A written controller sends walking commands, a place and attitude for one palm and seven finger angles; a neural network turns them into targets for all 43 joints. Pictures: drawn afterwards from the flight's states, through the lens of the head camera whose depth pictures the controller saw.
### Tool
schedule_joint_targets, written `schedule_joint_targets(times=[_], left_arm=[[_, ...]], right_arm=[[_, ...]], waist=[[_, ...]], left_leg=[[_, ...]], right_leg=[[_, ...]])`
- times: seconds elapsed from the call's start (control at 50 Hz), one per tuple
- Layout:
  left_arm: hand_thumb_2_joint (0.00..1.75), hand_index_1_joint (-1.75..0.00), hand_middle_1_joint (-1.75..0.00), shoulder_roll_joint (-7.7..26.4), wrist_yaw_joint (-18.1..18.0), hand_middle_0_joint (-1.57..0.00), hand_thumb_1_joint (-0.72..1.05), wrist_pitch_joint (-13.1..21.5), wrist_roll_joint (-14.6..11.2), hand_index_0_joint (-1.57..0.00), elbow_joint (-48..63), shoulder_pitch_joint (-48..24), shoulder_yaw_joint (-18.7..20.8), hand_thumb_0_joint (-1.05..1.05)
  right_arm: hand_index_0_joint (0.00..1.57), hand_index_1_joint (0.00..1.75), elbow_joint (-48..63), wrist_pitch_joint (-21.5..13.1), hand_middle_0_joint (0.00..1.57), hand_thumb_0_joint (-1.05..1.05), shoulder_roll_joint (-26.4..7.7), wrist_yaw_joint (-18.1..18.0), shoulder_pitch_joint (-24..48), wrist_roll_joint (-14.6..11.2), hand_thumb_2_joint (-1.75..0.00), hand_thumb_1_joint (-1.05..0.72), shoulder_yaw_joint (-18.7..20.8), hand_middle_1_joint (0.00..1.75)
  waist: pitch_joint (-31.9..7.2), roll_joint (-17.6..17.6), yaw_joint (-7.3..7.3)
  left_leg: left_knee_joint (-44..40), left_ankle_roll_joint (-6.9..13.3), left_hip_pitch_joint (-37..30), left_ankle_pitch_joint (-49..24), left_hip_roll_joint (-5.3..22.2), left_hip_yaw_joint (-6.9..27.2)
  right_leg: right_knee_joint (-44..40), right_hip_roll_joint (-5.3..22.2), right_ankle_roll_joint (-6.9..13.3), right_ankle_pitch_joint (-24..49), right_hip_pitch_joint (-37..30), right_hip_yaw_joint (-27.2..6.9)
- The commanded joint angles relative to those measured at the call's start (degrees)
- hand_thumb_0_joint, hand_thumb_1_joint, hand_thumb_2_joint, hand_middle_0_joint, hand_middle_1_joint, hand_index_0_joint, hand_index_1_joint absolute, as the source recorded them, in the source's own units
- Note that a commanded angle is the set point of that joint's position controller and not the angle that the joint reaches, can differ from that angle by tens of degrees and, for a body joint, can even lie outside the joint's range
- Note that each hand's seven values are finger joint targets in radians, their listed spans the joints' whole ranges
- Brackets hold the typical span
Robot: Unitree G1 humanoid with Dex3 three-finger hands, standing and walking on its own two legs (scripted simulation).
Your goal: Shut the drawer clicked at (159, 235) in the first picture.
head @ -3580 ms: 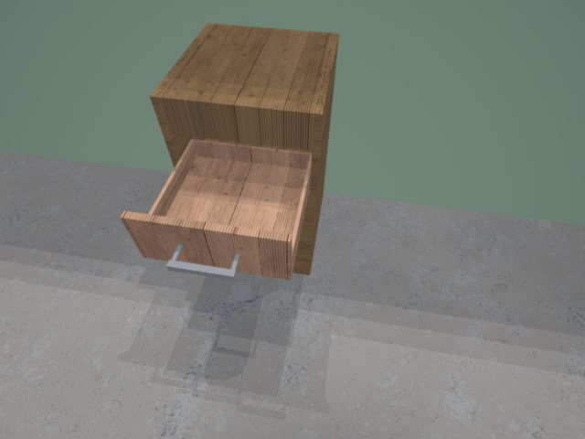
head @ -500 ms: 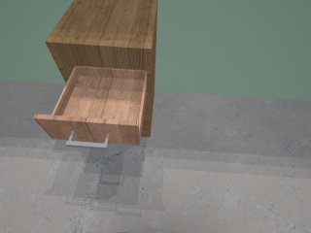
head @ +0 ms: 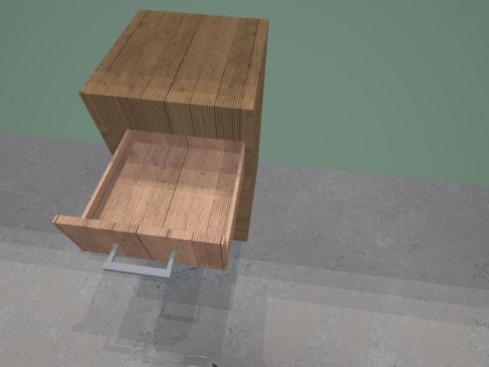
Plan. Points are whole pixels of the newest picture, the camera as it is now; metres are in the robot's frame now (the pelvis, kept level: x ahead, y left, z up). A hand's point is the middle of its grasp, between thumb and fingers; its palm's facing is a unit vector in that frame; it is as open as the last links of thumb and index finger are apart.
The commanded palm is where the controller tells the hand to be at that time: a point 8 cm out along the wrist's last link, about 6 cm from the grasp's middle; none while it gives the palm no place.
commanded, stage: come to a stop and stand still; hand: left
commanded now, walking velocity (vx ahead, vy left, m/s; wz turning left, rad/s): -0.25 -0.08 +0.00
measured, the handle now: (140, 261) +0.33 +0.27 -0.21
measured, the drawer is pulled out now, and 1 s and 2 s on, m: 0.30 0.30 0.30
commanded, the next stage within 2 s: look again from close up in 1.22 s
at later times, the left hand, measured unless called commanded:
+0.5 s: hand out of the picture +0.08 +0.17 -0.16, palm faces +0.06 -0.97 -0.22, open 7.4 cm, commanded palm none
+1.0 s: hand out of the picture +0.01 +0.21 -0.16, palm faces +0.01 -0.98 -0.21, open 7.4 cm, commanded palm none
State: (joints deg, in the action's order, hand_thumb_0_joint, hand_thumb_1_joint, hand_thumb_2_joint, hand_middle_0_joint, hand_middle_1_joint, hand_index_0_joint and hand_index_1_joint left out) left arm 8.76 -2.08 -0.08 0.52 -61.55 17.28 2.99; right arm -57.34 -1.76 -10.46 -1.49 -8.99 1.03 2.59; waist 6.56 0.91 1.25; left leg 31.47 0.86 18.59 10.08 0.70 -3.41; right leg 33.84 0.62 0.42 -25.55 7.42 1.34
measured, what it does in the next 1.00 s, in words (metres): steps on the spot: right foot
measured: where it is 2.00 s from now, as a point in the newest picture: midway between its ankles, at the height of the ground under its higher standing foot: outside the picture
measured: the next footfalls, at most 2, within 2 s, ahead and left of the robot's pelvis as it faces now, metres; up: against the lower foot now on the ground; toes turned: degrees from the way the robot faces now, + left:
right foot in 0.16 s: +0.01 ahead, -0.10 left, +0.00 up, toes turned -1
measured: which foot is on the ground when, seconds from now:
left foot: down 0.00-1.00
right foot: up 0.00-0.14, down 0.16-1.00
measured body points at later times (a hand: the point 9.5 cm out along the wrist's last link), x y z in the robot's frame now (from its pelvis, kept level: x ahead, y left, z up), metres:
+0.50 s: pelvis +0.02 -0.01 +0.01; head +0.06 -0.02 +0.46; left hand +0.07 +0.22 -0.15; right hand +0.05 -0.24 -0.15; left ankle -0.03 +0.11 -0.73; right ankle -0.03 -0.10 -0.73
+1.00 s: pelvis -0.02 +0.03 +0.01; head -0.01 +0.02 +0.46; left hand +0.01 +0.26 -0.14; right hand +0.00 -0.20 -0.15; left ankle +0.00 +0.11 -0.73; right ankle -0.03 -0.10 -0.73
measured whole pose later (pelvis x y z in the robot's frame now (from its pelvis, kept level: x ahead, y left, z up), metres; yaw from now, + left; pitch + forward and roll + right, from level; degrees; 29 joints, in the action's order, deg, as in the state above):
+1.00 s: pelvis -0.02 +0.03 +0.01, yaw +0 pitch -1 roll +0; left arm 9.8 -1.7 -0.3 0.8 -58.6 16.6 -0.5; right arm -58.4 -0.4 -10.0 -0.7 -17.5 1.2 -0.7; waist 0.8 -0.6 -0.5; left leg 27.6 2.8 13.5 13.4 -2.1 -2.0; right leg 27.9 0.6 -0.1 -16.0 11.2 0.4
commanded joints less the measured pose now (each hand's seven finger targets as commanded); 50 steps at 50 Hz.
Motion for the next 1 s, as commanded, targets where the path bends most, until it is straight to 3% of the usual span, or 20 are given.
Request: schedule_joint_targets(times=[0.0,0.06,0.1,0.14,0.18,0.22,0.28,0.32,0.36,0.38,0.46,0.54,0.56,0.58,0.6,0.64,0.68,0.72,0.78,0.98], left_arm=[[0.90,-0.30,-0.30,3.49,-0.90,-0.20,0.90,-0.59,-0.15,-0.20,3.68,2.81,0.02,0.00],[0.90,-0.30,-0.30,5.63,-0.37,-0.20,0.90,-1.53,-0.11,-0.20,3.20,2.81,0.85,0.00],[0.90,-0.30,-0.30,6.28,-0.25,-0.20,0.90,-1.25,0.39,-0.20,2.94,5.49,1.02,0.00],[0.90,-0.30,-0.30,9.22,-0.06,-0.20,0.90,-1.29,1.28,-0.20,4.58,3.16,1.43,0.00],[0.90,-0.30,-0.30,11.11,0.43,-0.20,0.90,-0.94,0.90,-0.20,6.20,-3.39,1.42,0.00],[0.90,-0.30,-0.30,9.13,-0.15,-0.20,0.90,-0.45,1.09,-0.20,6.55,-4.84,1.32,0.00],[0.90,-0.30,-0.30,9.17,-0.45,-0.20,0.90,0.09,0.83,-0.20,5.53,-3.28,1.54,0.00],[0.90,-0.30,-0.30,8.08,-0.65,-0.20,0.90,0.22,0.21,-0.20,4.84,-2.68,1.49,0.00],[0.90,-0.30,-0.30,5.38,-0.81,-0.20,0.90,0.30,-0.23,-0.20,4.87,-2.05,0.73,0.00],[0.90,-0.30,-0.30,5.14,-0.95,-0.20,0.90,0.25,0.18,-0.20,4.52,-2.60,0.67,0.00],[0.90,-0.30,-0.30,6.62,-0.41,-0.20,0.90,0.64,-0.17,-0.20,2.62,-3.63,0.80,0.00],[0.90,-0.30,-0.30,6.30,-0.24,-0.20,0.90,0.67,-0.19,-0.20,1.36,-4.57,0.28,0.00],[0.90,-0.30,-0.30,8.31,-2.55,-0.20,0.90,2.63,0.55,-0.20,0.99,4.33,0.06,0.00],[0.90,-0.30,-0.30,10.55,-2.60,-0.20,0.90,3.28,0.54,-0.20,3.58,1.78,0.42,0.00],[0.90,-0.30,-0.30,10.90,-2.24,-0.20,0.90,3.50,0.73,-0.20,4.63,0.24,0.28,0.00],[0.90,-0.30,-0.30,8.68,-1.96,-0.20,0.90,3.22,0.83,-0.20,5.61,-0.37,-0.76,0.00],[0.90,-0.30,-0.30,8.50,-1.64,-0.20,0.90,2.53,0.34,-0.20,6.66,-2.96,-1.17,0.00],[0.90,-0.30,-0.30,6.81,-1.26,-0.20,0.90,1.63,-0.14,-0.20,7.24,-2.59,-1.43,0.00],[0.90,-0.30,-0.30,6.67,-0.79,-0.20,0.90,0.86,0.41,-0.20,6.64,-1.91,-1.81,0.00],[0.90,-0.30,-0.30,5.87,0.20,-0.20,0.90,1.00,0.50,-0.20,4.80,2.72,-2.55,0.00]], right_arm=[[0.20,0.30,-0.56,1.45,0.20,0.00,-6.68,-1.63,-8.31,0.03,-0.90,-0.90,0.37,0.30],[0.20,0.30,0.95,2.34,0.20,0.00,-7.32,-1.86,-3.90,0.17,-0.90,-0.90,0.58,0.30],[0.20,0.30,2.33,2.87,0.20,0.00,-8.55,-1.77,-1.65,-0.35,-0.90,-0.90,1.41,0.30],[0.20,0.30,3.72,3.89,0.20,0.00,-6.54,-1.27,-0.29,-0.88,-0.90,-0.90,1.78,0.30],[0.20,0.30,3.11,5.02,0.20,0.00,-4.74,-0.33,0.28,-0.57,-0.90,-0.90,1.98,0.30],[0.20,0.30,2.50,4.96,0.20,0.00,-3.43,-0.16,0.17,-0.27,-0.90,-0.90,1.87,0.30],[0.20,0.30,1.52,3.74,0.20,0.00,-2.12,-0.50,-1.96,-0.77,-0.90,-0.90,1.10,0.30],[0.20,0.30,-0.13,2.40,0.20,0.00,-2.34,-0.63,-5.20,-0.62,-0.90,-0.90,0.75,0.30],[0.20,0.30,-1.01,1.60,0.20,0.00,-4.74,-1.28,-5.30,0.05,-0.90,-0.90,0.50,0.30],[0.20,0.30,-1.42,1.84,0.20,0.00,-4.55,-1.29,-4.87,0.15,-0.90,-0.90,0.34,0.30],[0.20,0.30,-2.74,1.82,0.20,0.00,-3.43,-1.66,-6.64,-0.18,-0.90,-0.90,-0.24,0.30],[0.20,0.30,-4.14,1.79,0.20,0.00,-3.24,-1.47,-7.26,-0.09,-0.90,-0.90,-0.79,0.30],[0.20,0.30,0.29,0.64,0.20,0.00,-6.72,-0.45,-2.02,-1.11,-0.90,-0.90,0.23,0.30],[0.20,0.30,2.94,0.59,0.20,0.00,-2.57,-0.15,-4.33,-0.82,-0.90,-0.90,-0.56,0.30],[0.20,0.30,3.34,0.86,0.20,0.00,-2.52,-0.25,-4.11,-0.36,-0.90,-0.90,-0.69,0.30],[0.20,0.30,3.19,0.84,0.20,0.00,-1.23,-0.09,-6.36,-0.84,-0.90,-0.90,-1.13,0.30],[0.20,0.30,1.87,0.82,0.20,0.00,-1.93,-0.04,-9.79,-0.84,-0.90,-0.90,-1.06,0.30],[0.20,0.30,1.56,0.22,0.20,0.00,-4.70,0.00,-10.94,-0.12,-0.90,-0.90,-1.17,0.30],[0.20,0.30,2.45,0.71,0.20,0.00,-4.60,0.15,-7.93,0.01,-0.90,-0.90,-1.70,0.30],[0.20,0.30,1.19,0.14,0.20,0.00,-6.58,0.36,-9.70,0.00,-0.90,-0.90,-1.87,0.30]], waist=[[-7.09,-13.43,-1.51],[-7.68,-11.04,-0.69],[-11.22,-3.43,0.77],[-8.64,8.71,0.14],[-3.53,10.89,-1.25],[-2.11,6.84,-1.79],[-6.44,7.08,-1.69],[-9.98,4.89,-1.94],[-11.77,-5.59,-0.78],[-10.22,-5.33,-0.50],[-10.92,-3.90,-1.25],[-7.44,-0.47,-1.15],[-10.84,1.54,2.23],[-13.03,4.65,-0.47],[-13.56,1.77,-0.14],[-12.24,4.71,-1.91],[-10.25,4.28,-3.68],[-7.01,-4.84,-2.53],[2.64,-4.18,-1.55],[-2.80,-1.78,-0.81]], left_leg=[[-8.29,11.43,-14.97,-53.37,16.96,12.28],[-7.48,9.52,-13.47,-48.33,15.06,10.84],[-3.47,7.13,-12.85,-35.39,12.54,9.41],[1.13,1.10,-5.95,-5.34,3.68,4.02],[10.89,-1.61,-5.52,14.28,-1.56,3.23],[14.94,-1.08,-1.99,15.04,-0.79,4.91],[2.83,-1.29,-1.58,12.28,-0.01,3.97],[-9.01,-0.23,-9.50,-11.16,2.43,5.64],[-6.36,2.86,-15.10,-32.84,9.44,10.61],[-6.28,2.85,-13.36,-29.64,9.11,8.81],[-6.47,-0.14,-15.12,-27.93,5.91,5.89],[-10.00,-0.37,-12.96,-17.09,5.33,5.96],[5.79,-1.09,-8.98,-9.65,4.91,1.60],[7.63,-0.42,0.86,10.67,1.41,4.12],[7.85,0.16,2.76,12.90,1.72,3.70],[4.89,-0.46,0.37,12.50,1.41,3.12],[-3.23,-0.50,-6.80,2.75,1.18,3.14],[-5.64,1.35,-6.99,-9.91,6.01,8.27],[-9.90,1.95,0.60,6.39,5.03,9.90],[-15.86,2.79,-0.98,14.32,5.24,12.27]], right_leg=[[13.48,1.09,-0.51,-11.34,10.28,-1.59],[6.80,1.45,-0.36,-3.05,7.88,-1.03],[-2.79,0.96,0.10,9.98,3.74,-1.49],[-13.03,8.58,3.33,25.91,4.33,-12.08],[-18.10,16.19,9.75,21.76,12.07,-16.63],[-16.05,14.35,10.96,31.83,8.95,-14.52],[-8.56,11.97,9.63,51.22,-3.13,-10.39],[-3.74,8.42,4.75,48.49,-3.93,-7.12],[-4.65,3.61,1.47,29.42,0.64,-3.90],[-7.40,3.04,1.32,24.92,0.05,-4.18],[-8.06,4.73,2.64,38.38,-2.79,-4.10],[-11.95,4.66,2.32,32.47,-2.63,-4.05],[-10.94,9.70,-1.79,59.50,-3.72,-9.88],[-7.28,13.57,1.17,70.09,-11.54,-13.76],[-6.47,15.46,3.89,73.28,-13.91,-13.77],[-6.87,12.83,7.26,64.67,-8.77,-9.45],[-6.26,9.18,5.69,47.49,-1.97,-6.55],[-6.36,4.29,2.89,24.50,3.69,-4.62],[-11.67,2.81,2.59,5.56,7.55,-5.51],[-10.40,2.66,1.75,6.39,4.93,-4.07]])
